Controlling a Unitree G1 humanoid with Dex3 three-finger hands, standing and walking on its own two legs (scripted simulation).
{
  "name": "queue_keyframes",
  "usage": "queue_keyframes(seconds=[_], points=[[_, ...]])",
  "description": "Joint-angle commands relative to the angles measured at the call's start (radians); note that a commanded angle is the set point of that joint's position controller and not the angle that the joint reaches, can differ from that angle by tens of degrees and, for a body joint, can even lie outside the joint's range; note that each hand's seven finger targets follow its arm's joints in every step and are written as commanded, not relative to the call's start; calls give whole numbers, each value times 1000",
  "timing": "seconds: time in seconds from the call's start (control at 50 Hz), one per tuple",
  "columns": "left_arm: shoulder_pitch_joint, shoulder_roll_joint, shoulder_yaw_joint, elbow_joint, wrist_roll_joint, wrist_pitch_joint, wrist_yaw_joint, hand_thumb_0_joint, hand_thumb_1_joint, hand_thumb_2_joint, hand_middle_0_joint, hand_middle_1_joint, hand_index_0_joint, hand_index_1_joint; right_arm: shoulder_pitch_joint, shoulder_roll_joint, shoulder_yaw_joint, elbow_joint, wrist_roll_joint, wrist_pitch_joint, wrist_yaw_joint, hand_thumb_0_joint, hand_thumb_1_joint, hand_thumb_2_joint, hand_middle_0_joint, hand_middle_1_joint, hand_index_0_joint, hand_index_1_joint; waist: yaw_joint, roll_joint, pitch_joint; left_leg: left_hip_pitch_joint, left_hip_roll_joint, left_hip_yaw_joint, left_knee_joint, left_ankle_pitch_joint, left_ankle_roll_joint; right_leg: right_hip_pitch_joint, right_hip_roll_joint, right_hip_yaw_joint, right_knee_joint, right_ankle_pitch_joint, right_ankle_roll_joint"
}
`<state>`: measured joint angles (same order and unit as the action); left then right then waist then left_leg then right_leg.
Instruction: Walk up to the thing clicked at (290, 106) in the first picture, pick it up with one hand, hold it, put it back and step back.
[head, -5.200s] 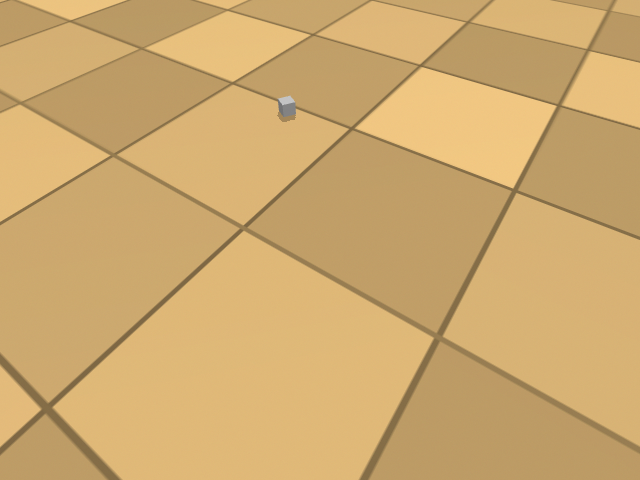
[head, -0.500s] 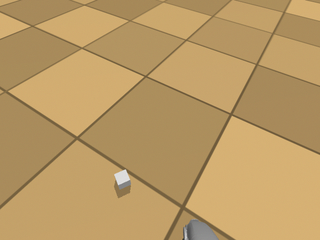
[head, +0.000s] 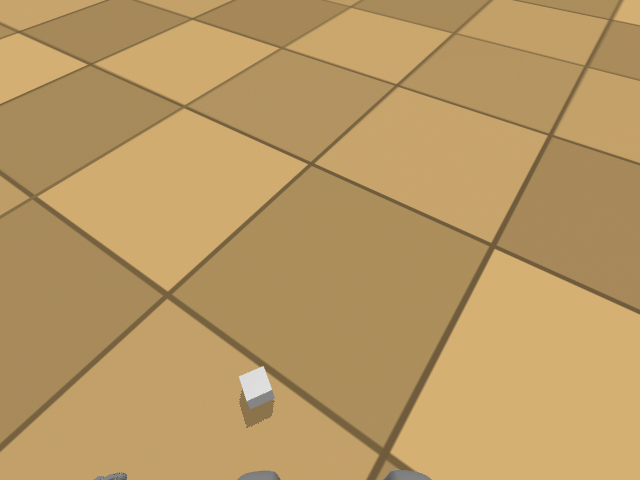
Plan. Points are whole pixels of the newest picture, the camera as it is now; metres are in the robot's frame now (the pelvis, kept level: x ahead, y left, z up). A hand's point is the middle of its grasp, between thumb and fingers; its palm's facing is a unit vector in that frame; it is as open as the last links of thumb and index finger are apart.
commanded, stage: walk up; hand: left
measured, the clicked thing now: (257, 387) +0.46 +0.22 -0.71
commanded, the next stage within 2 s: stand in 1.26 s
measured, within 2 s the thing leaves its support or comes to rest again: neither
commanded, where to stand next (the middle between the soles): +0.06 -0.02 m, yaw -1 degrees
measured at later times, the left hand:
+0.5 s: hand out of the picture +0.10 +0.26 -0.13, palm faces +0.04 -0.94 -0.34, open 7.4 cm
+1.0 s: hand out of the picture +0.11 +0.26 -0.13, palm faces +0.02 -0.95 -0.31, open 7.4 cm
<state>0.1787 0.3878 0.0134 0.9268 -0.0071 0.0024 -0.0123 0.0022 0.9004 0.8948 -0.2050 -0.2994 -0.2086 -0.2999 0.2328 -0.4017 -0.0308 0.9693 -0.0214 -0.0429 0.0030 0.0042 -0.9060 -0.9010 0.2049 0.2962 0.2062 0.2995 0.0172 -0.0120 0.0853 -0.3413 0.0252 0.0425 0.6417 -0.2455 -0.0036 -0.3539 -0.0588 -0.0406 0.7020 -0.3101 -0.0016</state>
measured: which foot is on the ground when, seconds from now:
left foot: down 0.00-1.00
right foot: down 0.00-1.00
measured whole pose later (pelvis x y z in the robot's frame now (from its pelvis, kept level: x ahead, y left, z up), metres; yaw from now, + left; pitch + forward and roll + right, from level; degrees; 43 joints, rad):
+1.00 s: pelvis +0.04 +0.01 +0.03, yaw +1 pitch -2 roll +0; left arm 0.07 0.34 0.02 1.17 0.00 0.00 -0.01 0.00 0.90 0.89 -0.20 -0.30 -0.21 -0.30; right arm 0.09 -0.35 0.01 1.18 -0.01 -0.02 0.01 0.01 -0.90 -0.90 0.21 0.30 0.21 0.30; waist 0.00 -0.01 0.05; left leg -0.15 0.02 0.03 0.32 -0.14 -0.01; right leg -0.12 -0.04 -0.05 0.30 -0.15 0.02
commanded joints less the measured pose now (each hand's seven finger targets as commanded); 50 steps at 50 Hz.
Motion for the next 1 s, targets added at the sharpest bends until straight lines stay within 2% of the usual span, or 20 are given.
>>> queue_keyframes(seconds=[0.0, 0.02, 0.04, 0.06, 0.08, 0.1, 0.16, 0.2, 0.22, 0.26, 0.38, 0.48, 0.54, 0.62, 0.68, 0.8, 0.98], points=[[1, 190, 46, -6, -1, -8, 5, 0, 900, 900, -200, -300, -200, -300, -118, -260, -40, -55, 8, -17, -13, 0, -900, -900, 200, 300, 200, 300, 23, 97, -40, -120, 219, -305, -328, -232, 136, 123, 5, 54, -87, -131, -39], [10, 180, 42, 15, -1, -12, 3, 0, 900, 900, -200, -300, -200, -300, -135, -234, -28, -42, 11, -14, -12, 0, -900, -900, 200, 300, 200, 300, 31, 107, -51, -72, 175, -247, -304, -219, 93, 124, -9, 65, -158, -54, -42], [-4, 193, 44, 31, 0, -18, 2, 0, 900, 900, -200, -300, -200, -300, -136, -217, -19, -31, 13, -14, -10, 0, -900, -900, 200, 300, 200, 300, 20, 123, -65, -61, 150, -219, -285, -160, 66, 150, -25, 79, -196, 7, -43], [-13, 205, 44, 42, 1, -24, 2, 0, 900, 900, -200, -300, -200, -300, -121, -210, -13, -18, 17, -14, -8, 0, -900, -900, 200, 300, 200, 300, 14, 127, -80, -43, 137, -204, -267, -126, 51, 167, -44, 110, -231, 29, -47], [-34, 206, 38, 53, 2, -27, 2, 0, 900, 900, -200, -300, -200, -300, -126, -202, -8, -5, 19, -12, -6, 0, -900, -900, 200, 300, 200, 300, 1, 109, -81, -8, 117, -190, -266, -140, 45, 136, -58, 129, -261, 8, -51], [-61, 205, 34, 55, 1, -29, 1, 0, 900, 900, -200, -300, -200, -300, -120, -200, -6, 6, 21, -13, -6, 0, -900, -900, 200, 300, 200, 300, -10, 97, -88, 44, 110, -183, -279, -111, 42, 117, -63, 126, -268, 29, -49], [-85, 197, 27, 86, -4, -33, 4, 0, 900, 900, -200, -300, -200, -300, -145, -201, 0, 34, 23, -18, -8, 0, -900, -900, 200, 300, 200, 300, -5, 67, -137, 130, 120, -163, -252, 130, 44, 163, -65, 101, -291, 182, -32], [-87, 195, 26, 116, -6, -34, 6, 0, 900, 900, -200, -300, -200, -300, -161, -197, 2, 51, 30, -18, -10, 0, -900, -900, 200, 300, 200, 300, -5, 51, -157, 171, 119, -145, -239, 243, 42, 189, -75, 96, -311, 249, -29], [-88, 195, 25, 125, -7, -34, 6, 0, 900, 900, -200, -300, -200, -300, -168, -193, 4, 57, 32, -16, -11, 0, -900, -900, 200, 300, 200, 300, -3, 35, -164, 189, 114, -136, -231, 266, 41, 193, -80, 99, -322, 275, -26], [-115, 194, 24, 139, -6, -32, 7, 0, 900, 900, -200, -300, -200, -300, -175, -187, 3, 73, 33, -11, -12, 0, -900, -900, 200, 300, 200, 300, -13, 15, -158, 200, 113, -129, -251, 258, 35, 202, -87, 97, -342, 277, -23], [-148, 175, 22, 175, -1, -30, 8, 0, 900, 900, -200, -300, -200, -300, -226, -176, 2, 109, 28, 0, -10, 0, -900, -900, 200, 300, 200, 300, -13, -9, -135, 208, 111, -129, -311, 198, 29, 209, -90, 93, -412, 226, -13], [-146, 169, 25, 192, 2, -30, 9, 0, 900, 900, -200, -300, -200, -300, -248, -175, 2, 127, 27, 0, -8, 0, -900, -900, 200, 300, 200, 300, -8, -2, -150, 235, 116, -124, -334, 220, 23, 236, -90, 84, -435, 239, -9], [-160, 173, 27, 196, 5, -28, 9, 0, 900, 900, -200, -300, -200, -300, -259, -169, 2, 136, 23, 2, -9, 0, -900, -900, 200, 300, 200, 300, -10, 3, -128, 217, 110, -125, -358, 183, 17, 233, -89, 83, -445, 219, -6], [-156, 172, 30, 192, 10, -27, 8, 0, 900, 900, -200, -300, -200, -300, -258, -169, 3, 140, 20, 1, -7, 0, -900, -900, 200, 300, 200, 300, -9, 4, -125, 206, 109, -127, -372, 130, 18, 237, -87, 87, -459, 176, -6], [-165, 171, 34, 191, 12, -27, 8, 0, 900, 900, -200, -300, -200, -300, -243, -171, 1, 145, 19, -2, -8, 0, -900, -900, 200, 300, 200, 300, -13, 5, -154, 211, 114, -124, -375, 165, 19, 273, -90, 83, -448, 216, -8], [-154, 166, 37, 189, 10, -23, 8, 0, 900, 900, -200, -300, -200, -300, -230, -165, 2, 143, 17, -3, -11, 0, -900, -900, 200, 300, 200, 300, -11, 12, -144, 205, 113, -125, -375, 187, 17, 271, -86, 78, -446, 214, -6], [-151, 158, 38, 184, 10, -18, 6, 0, 900, 900, -200, -300, -200, -300, -209, -166, 3, 145, 15, -3, -12, 0, -900, -900, 200, 300, 200, 300, -12, 23, -123, 165, 110, -137, -399, 101, 19, 268, -81, 84, -443, 176, -9]])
